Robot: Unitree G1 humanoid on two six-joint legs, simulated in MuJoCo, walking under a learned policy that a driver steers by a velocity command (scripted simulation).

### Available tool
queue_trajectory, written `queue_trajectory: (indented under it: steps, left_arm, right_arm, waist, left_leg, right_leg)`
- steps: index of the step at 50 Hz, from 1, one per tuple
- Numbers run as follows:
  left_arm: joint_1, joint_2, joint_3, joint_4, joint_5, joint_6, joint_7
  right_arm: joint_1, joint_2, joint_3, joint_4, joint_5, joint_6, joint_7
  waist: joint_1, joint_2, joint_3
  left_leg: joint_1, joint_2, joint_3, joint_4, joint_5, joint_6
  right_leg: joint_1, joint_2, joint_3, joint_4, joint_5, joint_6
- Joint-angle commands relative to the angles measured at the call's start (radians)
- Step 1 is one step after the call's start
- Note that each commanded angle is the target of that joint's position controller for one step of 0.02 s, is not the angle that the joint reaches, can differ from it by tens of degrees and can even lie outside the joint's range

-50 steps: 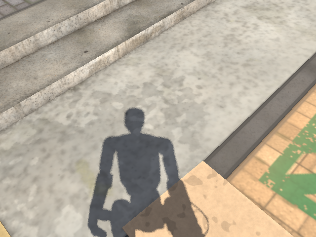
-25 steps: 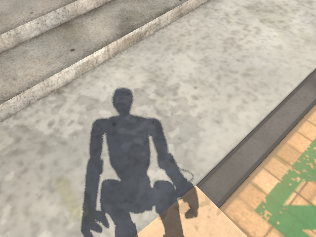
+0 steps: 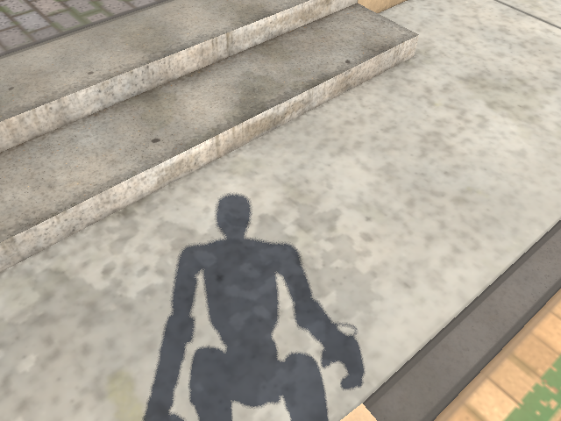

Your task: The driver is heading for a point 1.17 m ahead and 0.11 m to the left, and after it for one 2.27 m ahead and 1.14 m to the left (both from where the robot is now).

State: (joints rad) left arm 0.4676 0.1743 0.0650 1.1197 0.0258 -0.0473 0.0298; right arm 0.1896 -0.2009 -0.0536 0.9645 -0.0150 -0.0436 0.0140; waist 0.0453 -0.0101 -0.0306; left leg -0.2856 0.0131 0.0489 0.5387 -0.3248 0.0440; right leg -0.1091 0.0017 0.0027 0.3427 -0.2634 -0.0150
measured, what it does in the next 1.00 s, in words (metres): walks ahead: left foot, then right foot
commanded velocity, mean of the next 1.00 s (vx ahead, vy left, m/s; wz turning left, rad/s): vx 0.47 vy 0.00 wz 0.00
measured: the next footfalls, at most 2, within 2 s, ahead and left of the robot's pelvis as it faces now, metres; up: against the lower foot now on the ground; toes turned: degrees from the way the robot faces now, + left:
left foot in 0.04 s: +0.06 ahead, +0.10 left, -0.01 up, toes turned +3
right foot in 0.48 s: +0.40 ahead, -0.05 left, +0.00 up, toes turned -4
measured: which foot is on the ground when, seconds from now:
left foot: up 0.00-0.02, down 0.04-0.48, up 0.50-1.00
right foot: down 0.00-0.04, up 0.06-0.46, down 0.48-1.00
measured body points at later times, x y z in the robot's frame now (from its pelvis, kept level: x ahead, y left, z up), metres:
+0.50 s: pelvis +0.24 +0.02 -0.03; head +0.28 +0.01 +0.42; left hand +0.43 +0.24 -0.14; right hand +0.13 -0.20 -0.17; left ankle +0.02 +0.10 -0.72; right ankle +0.36 -0.05 -0.75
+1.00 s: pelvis +0.52 +0.05 -0.02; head +0.56 +0.06 +0.43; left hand +0.43 +0.29 -0.17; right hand +0.73 -0.16 -0.12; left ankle +0.66 +0.15 -0.75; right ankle +0.36 -0.05 -0.74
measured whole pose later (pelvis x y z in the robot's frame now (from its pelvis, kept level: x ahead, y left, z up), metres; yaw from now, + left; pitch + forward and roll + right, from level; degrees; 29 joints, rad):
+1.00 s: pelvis +0.52 +0.05 -0.02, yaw +1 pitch +1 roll -2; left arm 0.44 0.20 0.05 1.07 0.03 -0.10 0.01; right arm 0.00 -0.19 -0.04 0.85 -0.03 -0.06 0.03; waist 0.08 0.02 0.06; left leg -0.47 0.05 0.06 0.49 -0.07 0.08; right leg 0.12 0.05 -0.09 0.26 -0.40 -0.03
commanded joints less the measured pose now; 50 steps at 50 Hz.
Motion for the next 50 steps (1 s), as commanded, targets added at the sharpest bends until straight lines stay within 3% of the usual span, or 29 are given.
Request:
queue_trajectory:
  steps: [1, 2, 3, 4, 5, 6, 7, 10, 15, 18, 21, 22, 23, 24, 25, 26, 27, 28, 30, 32, 34, 39, 45, 48, 50]
  left_arm:
    - [-0.003, 0.132, 0.027, -0.040, -0.006, -0.005, -0.008]
    - [-0.029, 0.098, 0.018, -0.051, -0.003, -0.011, -0.013]
    - [-0.068, 0.014, -0.003, -0.085, 0.003, -0.018, -0.020]
    - [-0.106, 0.018, 0.000, -0.127, -0.008, -0.027, -0.035]
    - [-0.205, 0.084, 0.011, -0.148, 0.007, -0.024, -0.044]
    - [-0.236, 0.090, 0.015, -0.149, 0.003, -0.027, -0.057]
    - [-0.217, 0.079, 0.014, -0.138, -0.003, -0.027, -0.065]
    - [-0.239, 0.056, 0.012, -0.149, 0.012, -0.010, -0.079]
    - [-0.477, 0.031, -0.012, -0.258, 0.006, 0.001, -0.082]
    - [-0.526, 0.042, -0.017, -0.287, 0.000, 0.007, -0.077]
    - [-0.437, 0.087, 0.000, -0.269, -0.003, 0.000, -0.056]
    - [-0.334, 0.114, 0.014, -0.237, -0.006, -0.005, -0.047]
    - [-0.187, 0.138, 0.029, -0.187, -0.003, -0.012, -0.039]
    - [-0.042, 0.202, 0.051, -0.149, 0.017, -0.018, -0.029]
    - [-0.001, 0.268, 0.063, -0.151, 0.036, -0.021, -0.033]
    - [-0.052, 0.234, 0.056, -0.160, -0.003, -0.014, -0.043]
    - [-0.184, 0.192, 0.042, -0.180, -0.013, -0.019, -0.046]
    - [-0.233, 0.134, 0.027, -0.186, -0.012, -0.032, -0.051]
    - [-0.236, 0.091, 0.012, -0.161, -0.013, -0.048, -0.042]
    - [-0.184, 0.092, 0.005, -0.138, -0.011, -0.063, -0.036]
    - [-0.146, 0.119, 0.007, -0.125, -0.011, -0.073, -0.033]
    - [-0.080, 0.129, 0.001, -0.113, -0.018, -0.072, -0.035]
    - [0.024, 0.150, 0.002, -0.077, -0.005, -0.065, -0.023]
    - [0.014, 0.171, 0.008, -0.069, 0.000, -0.055, -0.012]
    - [-0.017, 0.194, 0.013, -0.070, 0.001, -0.046, -0.010]
  right_arm:
    - [0.118, -0.025, -0.006, 0.006, 0.010, -0.020, -0.013]
    - [0.235, -0.063, -0.018, 0.039, 0.007, -0.031, -0.021]
    - [0.393, -0.152, -0.035, 0.065, -0.017, -0.040, -0.027]
    - [0.450, -0.227, -0.051, 0.097, -0.012, -0.025, -0.029]
    - [0.359, -0.157, -0.037, 0.076, -0.017, -0.022, -0.026]
    - [0.266, -0.109, -0.022, 0.042, -0.017, -0.032, -0.016]
    - [0.226, -0.090, -0.014, 0.031, -0.021, -0.038, -0.011]
    - [0.270, -0.049, 0.005, 0.058, -0.011, -0.061, -0.018]
    - [0.315, -0.043, 0.019, 0.082, -0.009, -0.072, -0.023]
    - [0.331, -0.070, 0.016, 0.095, -0.001, -0.079, -0.026]
    - [0.321, -0.099, 0.010, 0.101, -0.004, -0.080, -0.029]
    - [0.319, -0.114, 0.006, 0.104, -0.009, -0.073, -0.032]
    - [0.298, -0.124, 0.003, 0.098, -0.007, -0.064, -0.033]
    - [0.285, -0.102, 0.010, 0.074, -0.003, -0.058, -0.028]
    - [0.407, 0.032, 0.033, 0.047, 0.030, -0.054, -0.009]
    - [0.318, -0.084, 0.000, 0.036, 0.018, -0.058, -0.008]
    - [0.237, -0.090, -0.005, -0.001, 0.017, -0.061, -0.008]
    - [0.202, -0.079, -0.003, -0.004, 0.007, -0.064, -0.008]
    - [0.218, -0.044, -0.003, 0.003, -0.017, -0.040, -0.004]
    - [0.213, -0.016, -0.002, -0.001, -0.024, -0.017, 0.006]
    - [0.134, -0.023, -0.005, -0.033, -0.025, -0.004, 0.013]
    - [-0.094, -0.030, 0.001, -0.113, -0.012, -0.003, 0.026]
    - [-0.249, -0.056, 0.000, -0.169, -0.007, -0.009, 0.023]
    - [-0.238, -0.075, -0.010, -0.177, -0.012, -0.020, 0.019]
    - [-0.064, -0.097, -0.027, -0.121, -0.018, -0.033, 0.007]
  waist:
    - [-0.071, -0.056, 0.083]
    - [-0.120, 0.013, 0.036]
    - [-0.169, 0.225, -0.018]
    - [-0.166, 0.325, 0.059]
    - [-0.133, 0.158, 0.161]
    - [-0.104, 0.083, 0.177]
    - [-0.073, 0.070, 0.150]
    - [-0.045, 0.090, 0.121]
    - [-0.058, 0.096, 0.177]
    - [-0.050, 0.105, 0.175]
    - [0.005, 0.114, 0.101]
    - [0.050, 0.108, 0.041]
    - [0.116, 0.079, -0.030]
    - [0.166, 0.014, -0.116]
    - [0.078, -0.207, -0.252]
    - [0.082, -0.085, -0.230]
    - [0.023, -0.062, -0.073]
    - [0.003, 0.010, 0.001]
    - [-0.063, 0.018, 0.059]
    - [-0.080, 0.005, 0.068]
    - [-0.079, -0.011, 0.093]
    - [-0.032, -0.030, 0.124]
    - [0.024, -0.046, 0.147]
    - [0.004, -0.052, 0.145]
    - [-0.077, -0.042, 0.052]
  left_leg:
    - [0.239, -0.056, 0.067, -0.194, 0.095, 0.003]
    - [0.415, 0.025, -0.027, -0.213, 0.046, 0.005]
    - [0.532, 0.278, -0.337, -0.317, -0.176, 0.023]
    - [0.551, 0.402, -0.598, -0.417, -0.310, 0.146]
    - [0.454, 0.385, -0.572, -0.430, -0.337, 0.163]
    - [0.391, 0.314, -0.470, -0.424, -0.210, 0.139]
    - [0.369, 0.263, -0.371, -0.421, -0.078, 0.120]
    - [0.337, 0.200, -0.227, -0.419, 0.181, 0.115]
    - [0.250, 0.170, -0.117, -0.451, 0.427, 0.131]
    - [0.270, 0.192, -0.086, -0.468, 0.569, 0.125]
    - [0.346, 0.205, -0.039, -0.291, 0.977, 0.092]
    - [0.364, 0.202, -0.027, -0.146, 1.070, 0.076]
    - [0.312, 0.175, -0.005, 0.058, 1.028, 0.056]
    - [0.116, 0.125, 0.014, 0.347, 0.755, 0.049]
    - [-0.243, -0.056, 0.010, 0.762, -0.117, 0.023]
    - [-0.316, -0.061, -0.116, 0.869, -0.129, 0.056]
    - [-0.362, 0.004, -0.120, 0.831, -0.023, 0.066]
    - [-0.329, 0.038, -0.114, 0.771, 0.027, 0.067]
    - [-0.224, 0.078, -0.110, 0.663, 0.022, 0.047]
    - [-0.185, 0.084, -0.087, 0.569, 0.020, 0.027]
    - [-0.230, 0.099, -0.065, 0.486, 0.100, 0.008]
    - [-0.294, 0.097, -0.019, 0.193, 0.329, -0.025]
    - [-0.320, 0.070, -0.004, 0.020, 0.346, -0.001]
    - [-0.265, 0.041, 0.008, -0.045, 0.237, 0.035]
    - [-0.037, -0.022, 0.044, -0.106, 0.205, 0.070]
  right_leg:
    - [-0.208, -0.162, 0.168, -0.005, -0.159, -0.164]
    - [-0.329, -0.106, 0.104, 0.150, -0.184, -0.135]
    - [-0.466, -0.010, -0.036, 0.512, -0.255, -0.095]
    - [-0.704, 0.040, -0.083, 0.663, -0.276, -0.090]
    - [-0.772, -0.044, -0.033, 0.781, -0.201, -0.093]
    - [-0.755, -0.066, -0.013, 0.810, -0.106, -0.088]
    - [-0.720, -0.078, -0.014, 0.809, -0.045, -0.078]
    - [-0.683, -0.074, -0.050, 0.801, 0.039, -0.053]
    - [-0.627, -0.046, -0.106, 0.522, 0.133, -0.035]
    - [-0.496, -0.018, -0.130, 0.362, 0.160, -0.078]
    - [-0.308, 0.045, -0.149, 0.300, 0.107, -0.138]
    - [-0.202, 0.072, -0.150, 0.275, 0.082, -0.154]
    - [-0.016, 0.084, -0.152, 0.183, 0.118, -0.168]
    - [0.225, -0.055, -0.004, 0.147, 0.009, -0.205]
    - [0.489, -0.375, 0.527, 0.072, -0.132, -0.352]
    - [0.375, -0.374, 0.691, -0.072, -0.168, -0.356]
    - [0.227, -0.360, 0.534, -0.100, -0.164, -0.326]
    - [0.099, -0.328, 0.440, -0.132, -0.048, -0.301]
    - [-0.066, -0.257, 0.286, -0.170, 0.101, -0.252]
    - [-0.106, -0.232, 0.202, -0.195, 0.201, -0.242]
    - [-0.106, -0.212, 0.144, -0.227, 0.224, -0.241]
    - [-0.036, -0.163, 0.053, -0.251, 0.261, -0.208]
    - [0.155, -0.210, 0.040, -0.189, 0.372, -0.192]
    - [0.227, -0.234, 0.032, -0.103, 0.538, -0.171]
    - [0.218, -0.206, -0.005, 0.117, 0.775, -0.143]
Keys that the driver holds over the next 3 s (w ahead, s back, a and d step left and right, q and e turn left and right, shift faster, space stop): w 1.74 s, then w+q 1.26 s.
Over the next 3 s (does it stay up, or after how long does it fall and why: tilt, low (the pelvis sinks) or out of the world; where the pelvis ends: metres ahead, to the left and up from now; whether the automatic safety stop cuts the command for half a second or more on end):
stays up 1.61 0.18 -0.02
